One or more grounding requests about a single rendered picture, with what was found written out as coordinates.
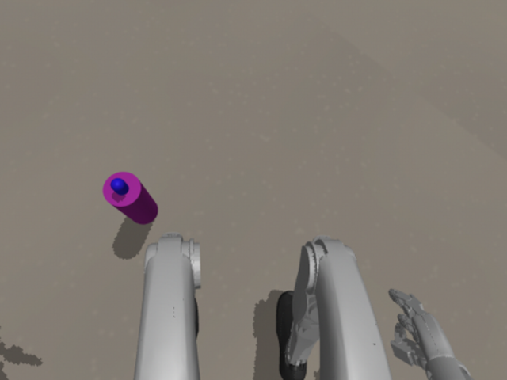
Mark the right robot arm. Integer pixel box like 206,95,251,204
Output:
425,357,474,380

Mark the bottle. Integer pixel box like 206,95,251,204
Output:
103,172,158,224

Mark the right robot hand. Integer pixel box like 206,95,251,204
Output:
389,289,456,370

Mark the right robot foot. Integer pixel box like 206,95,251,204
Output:
276,291,307,380

